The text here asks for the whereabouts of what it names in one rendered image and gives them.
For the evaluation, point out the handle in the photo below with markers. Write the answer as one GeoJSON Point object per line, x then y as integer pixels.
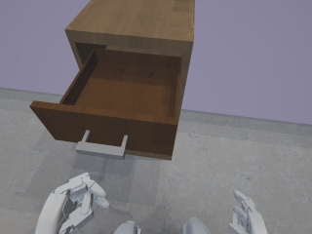
{"type": "Point", "coordinates": [101, 150]}

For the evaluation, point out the robot thigh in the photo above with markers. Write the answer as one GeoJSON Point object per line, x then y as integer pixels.
{"type": "Point", "coordinates": [195, 227]}
{"type": "Point", "coordinates": [128, 228]}

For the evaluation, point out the robot right hand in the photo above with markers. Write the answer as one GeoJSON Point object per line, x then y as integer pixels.
{"type": "Point", "coordinates": [252, 221]}

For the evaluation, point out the robot left thigh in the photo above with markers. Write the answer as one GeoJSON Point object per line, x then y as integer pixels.
{"type": "Point", "coordinates": [128, 228]}

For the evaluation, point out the cabinet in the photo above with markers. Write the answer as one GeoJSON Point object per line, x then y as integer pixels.
{"type": "Point", "coordinates": [155, 27]}

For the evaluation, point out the drawer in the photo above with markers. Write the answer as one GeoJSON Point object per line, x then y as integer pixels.
{"type": "Point", "coordinates": [117, 94]}

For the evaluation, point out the robot right thigh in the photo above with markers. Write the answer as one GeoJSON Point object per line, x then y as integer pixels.
{"type": "Point", "coordinates": [195, 227]}

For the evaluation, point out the robot left hand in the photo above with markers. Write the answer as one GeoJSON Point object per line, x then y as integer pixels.
{"type": "Point", "coordinates": [59, 206]}

